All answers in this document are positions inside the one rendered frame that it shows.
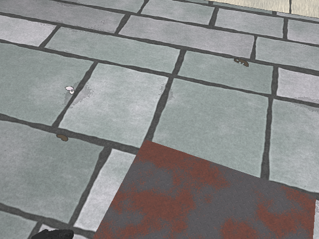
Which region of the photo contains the left robot hand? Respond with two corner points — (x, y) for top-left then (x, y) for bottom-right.
(31, 229), (74, 239)

